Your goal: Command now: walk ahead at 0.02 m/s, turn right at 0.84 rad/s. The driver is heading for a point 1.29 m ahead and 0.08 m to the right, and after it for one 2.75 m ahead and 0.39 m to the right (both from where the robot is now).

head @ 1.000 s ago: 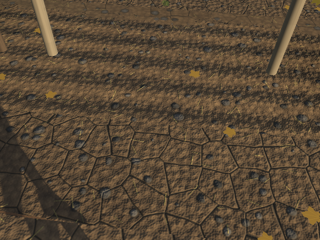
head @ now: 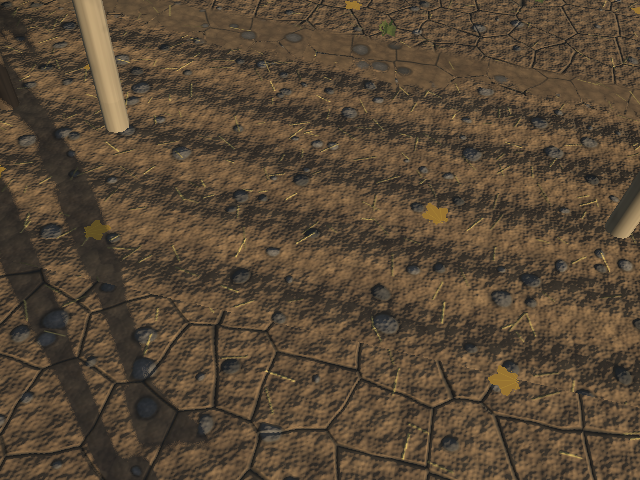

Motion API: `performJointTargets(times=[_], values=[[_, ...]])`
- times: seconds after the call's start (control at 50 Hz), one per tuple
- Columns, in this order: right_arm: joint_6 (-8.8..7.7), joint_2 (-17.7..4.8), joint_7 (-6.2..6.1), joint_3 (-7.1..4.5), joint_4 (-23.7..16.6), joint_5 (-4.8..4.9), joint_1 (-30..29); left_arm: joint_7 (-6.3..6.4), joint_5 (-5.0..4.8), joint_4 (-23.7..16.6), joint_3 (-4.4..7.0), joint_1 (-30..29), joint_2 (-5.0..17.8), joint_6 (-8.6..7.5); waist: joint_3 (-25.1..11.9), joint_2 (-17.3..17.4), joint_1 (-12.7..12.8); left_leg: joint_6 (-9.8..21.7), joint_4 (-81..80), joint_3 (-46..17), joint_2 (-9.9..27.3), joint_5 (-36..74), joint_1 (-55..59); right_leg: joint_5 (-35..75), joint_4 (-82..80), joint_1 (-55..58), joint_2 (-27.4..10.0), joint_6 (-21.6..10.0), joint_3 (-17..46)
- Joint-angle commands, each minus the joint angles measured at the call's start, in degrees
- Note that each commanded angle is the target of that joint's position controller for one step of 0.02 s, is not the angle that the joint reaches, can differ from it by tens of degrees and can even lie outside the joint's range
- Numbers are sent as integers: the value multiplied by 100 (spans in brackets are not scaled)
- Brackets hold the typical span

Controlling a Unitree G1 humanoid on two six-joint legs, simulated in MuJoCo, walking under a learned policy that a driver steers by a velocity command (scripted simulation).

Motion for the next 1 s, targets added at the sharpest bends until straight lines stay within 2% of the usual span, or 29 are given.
performJointTargets(times=[0.02,0.1,0.18,0.2,0.22,0.24,0.26,0.28,0.3,0.32,0.36,0.4,0.42,0.5,0.54,0.58,0.64,0.72,0.76,0.8,0.82,0.84,0.86,0.88,0.9,0.92,0.94,0.96,1.0], values=[[-33,-807,11,-257,-214,-36,297,-61,14,-458,-10,42,134,41,-673,1076,-162,1026,-305,-730,1569,3325,1006,-37,-474,-309,-191,5,-141],[-41,-1054,210,-352,-218,-91,222,-162,-56,-715,-97,-293,27,94,-671,1278,-202,823,-177,-271,1713,2611,368,-293,-1571,580,-268,-222,-510],[-12,-1323,385,-481,-183,-39,273,-192,-123,-813,-69,-301,89,82,-728,1339,-150,447,300,-70,1964,1846,128,-432,-2640,1225,-188,-474,-763],[31,-1384,431,-508,-233,43,170,-202,-157,-753,-12,-140,148,58,-690,1175,38,208,589,38,1977,1506,68,-308,-3647,1516,-190,-578,-706],[99,-1384,460,-548,-125,126,337,-164,-46,-566,36,255,264,-21,-632,460,257,-196,1645,403,1685,732,-552,465,-4819,2299,-187,-700,-249],[186,-961,466,-460,-137,94,731,-87,21,-523,158,333,946,-122,-207,-1148,16,-692,3298,657,856,-2476,-2409,2305,-5250,2870,-1599,-1062,2037],[265,-912,345,-365,-549,11,92,-61,-39,-616,297,707,1534,-239,-75,-1125,279,-899,3887,-311,193,-2933,-3176,5351,-4839,2357,-2343,-1825,3095],[261,-947,260,-331,-683,21,-134,-18,2,-527,352,842,1550,-284,-466,-933,424,-932,4125,-828,259,-2716,-3131,5197,-4904,2618,-2239,-2184,2804],[206,-1020,207,-328,-645,79,-147,45,19,-563,285,433,1300,-269,-307,-951,256,-881,3991,-893,304,-2144,-2968,3986,-5128,2226,-1965,-2098,2469],[167,-1209,200,-402,-453,90,-27,86,31,-689,161,-196,945,-259,-178,-765,4,-825,3932,-896,318,-1404,-2655,3658,-5146,2012,-1478,-1846,1931],[215,-1365,218,-477,-126,16,463,101,-8,-774,16,-530,549,-290,-463,-602,-157,-753,4143,-783,150,-871,-2168,4644,-4979,1988,-1110,-1687,1399],[269,-1214,298,-430,-41,46,585,72,-20,-711,-27,-398,417,-344,-638,-175,-156,-698,4110,-762,65,-731,-2027,4742,-5012,2196,-1073,-1582,1255],[293,-1108,331,-392,11,70,682,78,-23,-667,-60,-328,327,-377,-692,-128,-150,-659,3972,-758,57,-674,-1953,4705,-5075,2334,-1091,-1547,1206],[405,-732,423,-214,222,112,830,139,71,-468,-358,-363,-246,-507,-586,-272,-62,-503,2556,-972,24,-541,-1023,3757,-5516,2276,-1136,-1309,819],[413,-881,429,-235,178,127,672,179,125,-377,-307,-388,63,-510,-313,-405,51,-405,2219,-1004,-213,-723,-780,3530,-5505,2119,-1245,-1290,742],[392,-1080,432,-287,123,140,696,199,96,-296,-223,-327,339,-453,-222,-386,72,-340,2269,-847,-259,-1098,-913,3893,-5297,2261,-1440,-1431,792],[376,-988,422,-276,66,174,756,214,53,-222,-200,-299,328,-407,-258,-219,77,-289,2254,-726,-194,-1552,-978,4577,-4995,2504,-1682,-1672,793],[365,-907,450,-307,-47,258,687,197,60,-199,-154,-407,375,-424,-337,-244,37,-198,1646,-626,-192,-1801,-835,4657,-4765,2719,-1834,-1696,745],[340,-849,456,-313,-50,261,778,181,48,-223,-124,-556,404,-431,-478,-255,-83,-116,1204,-519,-257,-1534,-508,4594,-4534,2628,-1796,-1552,518],[277,-818,431,-329,-14,205,1038,181,6,-239,-85,-785,467,-441,-539,-130,-388,77,-8,-689,-284,-398,199,4011,-3838,2121,-1545,-1110,21],[204,-1269,391,-450,-31,103,1165,184,36,-308,-87,-812,381,-458,-504,652,-442,408,-640,-2108,445,791,787,2618,-2635,1161,-998,-670,-425],[147,-2101,419,-675,-75,161,1343,208,78,-688,-210,-1205,4,-419,-217,1545,-390,1266,-552,-4123,1684,3910,1253,-1091,-1746,-650,259,-183,-540],[128,-2121,437,-739,-25,228,1652,250,190,-679,-250,-1219,68,-378,-469,1139,-563,1785,-533,-4140,1773,3992,1389,-1573,-927,-854,155,-142,292],[150,-1860,409,-696,-84,271,1312,228,104,-570,-217,-1042,220,-394,-376,773,-363,1718,-560,-3675,1472,3411,1340,-1031,-676,-930,-26,-112,479],[213,-1621,366,-632,-188,279,859,216,49,-511,-170,-993,378,-441,-204,530,-188,1431,-644,-3294,1102,2839,1154,-451,-855,-922,-153,-83,468],[231,-1461,338,-579,-293,281,629,213,90,-501,-148,-1035,465,-471,-189,549,-140,1211,-697,-3172,858,2610,1183,-125,-1077,-937,-199,-33,426],[234,-1421,325,-571,-340,260,570,201,137,-453,-151,-970,487,-458,-301,643,-150,1131,-630,-3045,695,2946,1221,65,-1097,-821,-176,21,388],[233,-1416,335,-580,-347,228,646,178,167,-443,-196,-898,376,-410,-445,635,-179,1081,-548,-2940,589,3292,1153,141,-1006,-663,-85,75,280],[228,-1547,354,-648,-328,235,783,152,168,-493,-259,-891,278,-364,-598,498,-206,1011,-435,-2996,511,3427,1055,297,-975,-563,-14,95,244]])
Velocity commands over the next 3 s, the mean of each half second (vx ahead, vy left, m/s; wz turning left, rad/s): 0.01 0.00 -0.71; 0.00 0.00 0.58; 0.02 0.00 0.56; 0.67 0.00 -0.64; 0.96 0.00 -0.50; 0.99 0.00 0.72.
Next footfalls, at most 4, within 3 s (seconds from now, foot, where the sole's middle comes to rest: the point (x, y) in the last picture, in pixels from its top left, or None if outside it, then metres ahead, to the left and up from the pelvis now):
0.24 right None -0.05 -0.13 -0.78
0.82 left None -0.04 0.05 -0.78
1.34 right None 0.02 -0.12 -0.78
1.76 left None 0.05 0.11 -0.78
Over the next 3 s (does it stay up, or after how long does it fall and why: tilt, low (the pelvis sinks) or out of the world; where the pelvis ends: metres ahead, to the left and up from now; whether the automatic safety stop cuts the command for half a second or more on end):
stays up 0.96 -0.23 -0.16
